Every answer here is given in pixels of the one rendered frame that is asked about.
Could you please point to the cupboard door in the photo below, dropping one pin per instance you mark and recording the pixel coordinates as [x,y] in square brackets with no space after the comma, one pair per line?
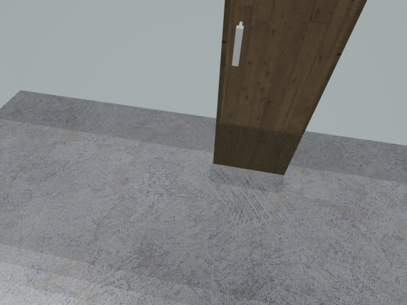
[287,50]

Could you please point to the handle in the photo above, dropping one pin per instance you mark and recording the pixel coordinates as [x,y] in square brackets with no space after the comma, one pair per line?
[237,44]

